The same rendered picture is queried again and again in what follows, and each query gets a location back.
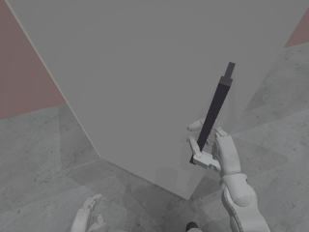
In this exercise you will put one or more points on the robot right hand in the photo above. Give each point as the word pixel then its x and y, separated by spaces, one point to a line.
pixel 223 148

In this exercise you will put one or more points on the fridge door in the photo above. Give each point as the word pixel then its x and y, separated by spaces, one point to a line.
pixel 137 73

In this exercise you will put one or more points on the handle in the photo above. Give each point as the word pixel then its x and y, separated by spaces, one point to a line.
pixel 219 97

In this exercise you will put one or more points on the robot left hand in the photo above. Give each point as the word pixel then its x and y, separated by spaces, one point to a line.
pixel 85 220

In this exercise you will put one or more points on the robot right forearm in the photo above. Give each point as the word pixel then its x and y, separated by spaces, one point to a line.
pixel 240 201

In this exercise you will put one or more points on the robot right foot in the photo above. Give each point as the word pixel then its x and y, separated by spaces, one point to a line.
pixel 191 225

